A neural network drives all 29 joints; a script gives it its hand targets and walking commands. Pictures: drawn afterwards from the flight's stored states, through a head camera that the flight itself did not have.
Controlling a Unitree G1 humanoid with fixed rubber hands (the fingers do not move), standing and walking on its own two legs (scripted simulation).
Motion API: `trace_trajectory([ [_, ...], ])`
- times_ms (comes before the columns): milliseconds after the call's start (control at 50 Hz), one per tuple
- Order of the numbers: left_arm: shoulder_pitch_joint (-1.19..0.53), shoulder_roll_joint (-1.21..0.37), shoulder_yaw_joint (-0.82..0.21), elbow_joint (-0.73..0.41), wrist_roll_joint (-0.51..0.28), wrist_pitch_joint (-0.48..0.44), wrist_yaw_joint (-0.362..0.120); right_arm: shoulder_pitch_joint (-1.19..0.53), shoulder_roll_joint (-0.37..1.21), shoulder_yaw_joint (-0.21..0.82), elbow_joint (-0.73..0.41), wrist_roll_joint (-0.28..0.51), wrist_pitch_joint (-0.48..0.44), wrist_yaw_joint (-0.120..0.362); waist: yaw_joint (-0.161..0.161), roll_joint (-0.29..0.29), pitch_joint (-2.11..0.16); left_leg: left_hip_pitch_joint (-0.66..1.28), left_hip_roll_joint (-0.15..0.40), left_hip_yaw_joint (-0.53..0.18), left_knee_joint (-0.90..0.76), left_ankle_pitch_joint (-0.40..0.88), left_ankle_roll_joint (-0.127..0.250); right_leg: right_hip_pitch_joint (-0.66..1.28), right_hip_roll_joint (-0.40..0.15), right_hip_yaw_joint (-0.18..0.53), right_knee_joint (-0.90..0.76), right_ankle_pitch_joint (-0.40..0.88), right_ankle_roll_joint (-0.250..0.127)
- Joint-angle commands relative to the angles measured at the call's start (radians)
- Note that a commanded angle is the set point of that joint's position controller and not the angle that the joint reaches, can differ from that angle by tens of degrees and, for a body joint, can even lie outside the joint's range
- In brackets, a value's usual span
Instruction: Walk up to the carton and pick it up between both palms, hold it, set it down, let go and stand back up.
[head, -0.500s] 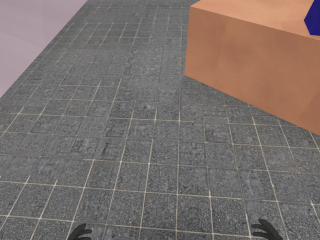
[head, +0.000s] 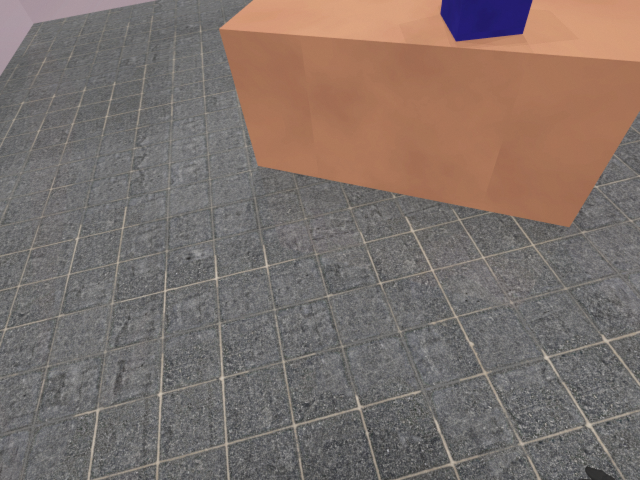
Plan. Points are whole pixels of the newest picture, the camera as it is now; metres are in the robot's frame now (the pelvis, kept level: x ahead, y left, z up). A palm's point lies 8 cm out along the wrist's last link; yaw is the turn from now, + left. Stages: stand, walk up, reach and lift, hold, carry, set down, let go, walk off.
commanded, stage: walk up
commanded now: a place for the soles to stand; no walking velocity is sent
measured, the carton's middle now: out of the picture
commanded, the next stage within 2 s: none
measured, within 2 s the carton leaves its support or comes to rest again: neither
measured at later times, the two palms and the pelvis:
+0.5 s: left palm (176, 333) +0.36 +0.28 -0.09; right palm (617, 417) +0.23 -0.35 -0.12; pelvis +0.21 -0.03 -0.01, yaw -7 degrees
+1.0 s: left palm (221, 266) +0.51 +0.24 -0.12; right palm (578, 229) +0.54 -0.42 -0.09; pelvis +0.42 -0.08 -0.02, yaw -12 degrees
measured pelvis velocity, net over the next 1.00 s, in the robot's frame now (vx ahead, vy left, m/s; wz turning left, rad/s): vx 0.42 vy -0.08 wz -0.22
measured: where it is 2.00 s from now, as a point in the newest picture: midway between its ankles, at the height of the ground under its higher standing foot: (399, 333)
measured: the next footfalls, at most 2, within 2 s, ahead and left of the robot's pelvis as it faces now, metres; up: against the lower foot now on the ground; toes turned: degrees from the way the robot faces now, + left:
left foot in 0.26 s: +0.21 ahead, +0.09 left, +0.00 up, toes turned +2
right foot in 0.60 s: +0.33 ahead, -0.19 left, +0.00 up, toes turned -9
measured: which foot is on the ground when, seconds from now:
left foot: up 0.00-0.24, down 0.26-0.62, up 0.64-0.94, down 0.96-1.00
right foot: down 0.00-0.28, up 0.30-0.58, down 0.60-1.00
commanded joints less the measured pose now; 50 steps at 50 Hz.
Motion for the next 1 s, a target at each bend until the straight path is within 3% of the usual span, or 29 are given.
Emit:
trace_trajectory([
  [0,0.115,0.278,0.126,-0.047,-0.014,-0.039,0.055,-0.139,-0.166,-0.076,-0.154,-0.009,-0.028,0.022,0.061,-0.214,-0.062,-0.450,-0.046,-0.075,0.080,0.012,0.056,0.529,-0.234,0.463,-0.386,0.696,-0.172],
  [60,0.140,0.281,0.123,-0.069,-0.007,-0.049,0.059,-0.187,-0.187,-0.085,-0.154,-0.019,-0.019,0.025,0.067,-0.143,-0.022,-0.435,-0.054,-0.083,0.020,-0.018,0.049,0.480,-0.278,0.531,-0.413,0.629,-0.209],
  [160,0.137,0.277,0.109,-0.064,-0.005,-0.052,0.064,-0.298,-0.183,-0.086,-0.167,-0.013,-0.036,0.030,0.065,-0.111,0.097,-0.398,-0.063,-0.057,-0.185,0.038,0.064,0.408,-0.280,0.500,-0.414,0.727,-0.203],
  [200,0.060,0.282,0.106,-0.081,-0.009,-0.051,0.062,-0.245,-0.179,-0.088,-0.144,-0.007,-0.045,0.030,0.012,-0.076,0.104,-0.208,-0.086,-0.031,-0.332,0.097,0.082,0.299,-0.226,0.390,-0.328,0.750,-0.173],
  [220,-0.032,0.271,0.095,-0.112,-0.021,-0.050,0.061,-0.092,-0.180,-0.102,-0.091,-0.013,-0.051,0.027,-0.090,-0.047,0.052,0.079,-0.119,-0.010,-0.472,0.190,0.102,0.158,-0.157,0.289,-0.187,0.847,-0.124],
  [240,-0.082,0.212,0.071,-0.147,-0.028,-0.054,0.054,0.116,-0.246,-0.137,-0.039,-0.026,-0.062,0.015,-0.195,0.076,-0.074,0.429,-0.027,-0.178,-0.589,0.304,0.151,-0.030,-0.046,0.196,0.170,0.837,-0.074],
  [260,0.000,0.101,0.044,-0.159,-0.040,-0.056,0.052,0.269,-0.357,-0.164,-0.024,-0.050,-0.065,0.003,-0.197,0.292,-0.295,0.721,0.297,-0.582,-0.629,0.365,0.194,-0.230,0.118,0.136,0.437,0.124,-0.001],
  [280,0.032,0.208,0.067,-0.130,-0.034,-0.051,0.066,0.237,-0.385,-0.169,-0.030,-0.027,-0.058,0.006,-0.172,0.158,-0.254,0.772,0.405,-0.798,-0.699,0.272,0.292,-0.412,0.155,0.120,0.524,-0.109,-0.005],
  [300,-0.047,0.246,0.070,-0.109,-0.014,-0.046,0.069,0.176,-0.345,-0.157,-0.037,-0.004,-0.049,0.001,-0.154,0.029,-0.126,0.653,0.389,-0.699,-0.687,0.265,0.290,-0.444,0.084,0.160,0.580,-0.048,-0.011],
  [320,-0.084,0.226,0.065,-0.116,-0.009,-0.052,0.063,0.143,-0.305,-0.136,-0.052,-0.004,-0.050,-0.005,-0.125,0.000,0.006,0.540,0.354,-0.588,-0.693,0.411,0.238,-0.454,0.051,0.149,0.559,0.014,-0.010],
  [360,-0.070,0.188,0.070,-0.100,-0.023,-0.044,0.041,0.084,-0.252,-0.123,-0.063,-0.014,-0.059,-0.013,-0.067,0.088,0.083,0.401,0.247,-0.336,-0.662,0.713,0.142,-0.365,0.009,0.118,0.464,0.118,0.000],
  [380,-0.062,0.183,0.068,-0.105,-0.027,-0.034,0.033,0.091,-0.245,-0.120,-0.077,-0.019,-0.063,-0.017,-0.064,0.136,0.041,0.429,0.226,-0.269,-0.628,0.786,0.150,-0.351,0.010,0.110,0.444,0.121,0.004],
  [420,-0.110,0.169,0.064,-0.104,-0.026,-0.026,0.022,0.131,-0.242,-0.116,-0.081,-0.021,-0.059,-0.017,-0.066,0.128,0.023,0.430,0.196,-0.200,-0.603,0.777,0.164,-0.336,0.002,0.067,0.349,0.099,0.008],
  [460,-0.244,0.157,0.057,-0.142,-0.018,-0.027,0.015,0.157,-0.275,-0.121,-0.097,-0.027,-0.056,-0.016,-0.089,0.058,0.087,0.365,0.247,-0.228,-0.631,0.691,0.224,-0.374,-0.031,0.025,0.200,-0.039,0.013],
  [500,-0.284,0.153,0.063,-0.141,-0.014,-0.037,0.007,0.130,-0.327,-0.126,-0.119,-0.026,-0.057,-0.010,-0.077,0.070,0.126,0.262,0.289,-0.225,-0.655,0.614,0.254,-0.310,-0.055,-0.032,0.069,-0.059,0.019],
  [540,-0.155,0.159,0.079,-0.084,-0.008,-0.046,0.002,0.033,-0.329,-0.124,-0.151,-0.017,-0.053,-0.003,0.022,0.078,0.059,0.129,0.226,-0.072,-0.501,0.652,0.204,-0.020,0.008,-0.114,-0.089,0.053,0.000],
  [560,0.049,0.179,0.102,0.000,-0.010,-0.050,0.008,-0.026,-0.291,-0.108,-0.172,-0.008,-0.047,0.000,0.129,-0.010,-0.043,-0.005,0.166,0.026,-0.240,0.707,0.161,0.277,0.054,-0.124,-0.197,0.175,-0.029],
  [580,0.223,0.297,0.156,0.060,-0.005,-0.055,0.022,0.018,-0.190,-0.080,-0.181,-0.005,-0.045,0.005,0.212,-0.247,-0.153,-0.189,0.042,0.069,0.142,0.558,0.109,0.537,-0.012,0.098,-0.270,0.082,-0.063],
  [600,0.262,0.411,0.170,0.033,-0.014,-0.058,0.042,0.013,-0.130,-0.051,-0.224,0.016,-0.050,0.009,0.195,-0.503,-0.200,-0.449,-0.135,0.027,0.346,-0.019,0.030,0.674,-0.294,0.723,-0.440,0.226,-0.186],
  [620,0.200,0.398,0.165,-0.005,-0.036,-0.052,0.046,-0.059,-0.241,-0.069,-0.223,0.005,-0.048,-0.004,0.175,-0.287,-0.130,-0.555,-0.113,-0.065,0.349,-0.089,0.030,0.684,-0.363,0.908,-0.455,0.251,-0.320],
  [640,0.148,0.354,0.154,-0.021,-0.033,-0.051,0.060,-0.080,-0.245,-0.068,-0.208,0.007,-0.048,-0.010,0.155,-0.130,-0.016,-0.606,-0.085,-0.113,0.380,-0.038,0.044,0.639,-0.350,0.828,-0.407,0.492,-0.324],
  [660,0.124,0.331,0.145,-0.017,-0.034,-0.055,0.074,-0.069,-0.205,-0.065,-0.197,0.014,-0.046,-0.011,0.125,-0.121,-0.009,-0.563,-0.065,-0.134,0.349,-0.007,0.053,0.577,-0.313,0.699,-0.369,0.728,-0.283],
  [700,0.084,0.285,0.124,-0.025,-0.026,-0.060,0.087,-0.026,-0.187,-0.078,-0.164,0.013,-0.035,-0.001,0.082,-0.163,-0.024,-0.464,-0.042,-0.132,0.234,0.020,0.057,0.511,-0.257,0.546,-0.332,0.888,-0.215],
  [800,0.119,0.275,0.117,-0.055,-0.007,-0.080,0.095,-0.154,-0.185,-0.088,-0.156,-0.005,-0.016,0.016,0.072,-0.097,0.019,-0.415,-0.027,-0.125,0.050,0.021,0.043,0.397,-0.262,0.546,-0.356,0.774,-0.209],
  [880,0.071,0.284,0.107,-0.066,-0.004,-0.079,0.090,-0.237,-0.171,-0.093,-0.144,-0.001,-0.028,0.023,0.049,-0.132,0.076,-0.266,-0.047,-0.063,-0.209,0.092,0.048,0.258,-0.221,0.462,-0.331,0.717,-0.200],
  [920,-0.032,0.250,0.085,-0.097,-0.022,-0.071,0.082,-0.052,-0.163,-0.107,-0.071,-0.007,-0.041,0.024,-0.082,-0.076,0.004,0.159,-0.114,0.005,-0.446,0.282,0.074,0.053,-0.121,0.302,-0.133,0.776,-0.139],
  [940,-0.046,0.191,0.063,-0.132,-0.025,-0.076,0.076,0.152,-0.230,-0.142,-0.019,-0.024,-0.048,0.014,-0.179,0.065,-0.136,0.438,-0.049,-0.136,-0.500,0.347,0.124,-0.052,-0.038,0.232,0.198,0.796,-0.092],
  [960,0.024,0.097,0.036,-0.141,-0.037,-0.082,0.077,0.270,-0.322,-0.166,-0.010,-0.040,-0.051,0.003,-0.188,0.291,-0.315,0.689,0.233,-0.462,-0.527,0.454,0.197,-0.219,0.085,0.158,0.478,0.227,-0.022],
  [980,0.074,0.178,0.063,-0.112,-0.040,-0.080,0.088,0.244,-0.362,-0.164,-0.021,-0.017,-0.047,0.004,-0.154,0.187,-0.314,0.716,0.376,-0.752,-0.657,0.334,0.277,-0.366,0.163,0.102,0.546,-0.114,-0.003],
])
